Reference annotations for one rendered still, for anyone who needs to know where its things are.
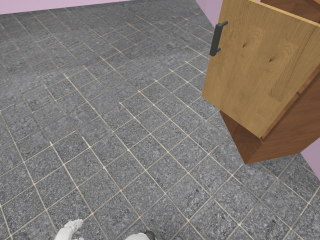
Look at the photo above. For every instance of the robot left foot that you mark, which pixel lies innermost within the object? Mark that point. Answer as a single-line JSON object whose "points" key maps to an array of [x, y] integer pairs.
{"points": [[150, 235]]}

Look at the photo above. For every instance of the robot left hand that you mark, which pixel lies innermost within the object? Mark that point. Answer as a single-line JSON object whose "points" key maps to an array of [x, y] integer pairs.
{"points": [[69, 229]]}

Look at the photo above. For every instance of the cupboard door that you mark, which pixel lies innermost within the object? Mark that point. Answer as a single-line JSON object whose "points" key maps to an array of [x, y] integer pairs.
{"points": [[266, 55]]}

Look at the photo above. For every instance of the handle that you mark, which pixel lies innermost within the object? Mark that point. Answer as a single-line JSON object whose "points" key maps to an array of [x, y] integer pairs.
{"points": [[216, 38]]}

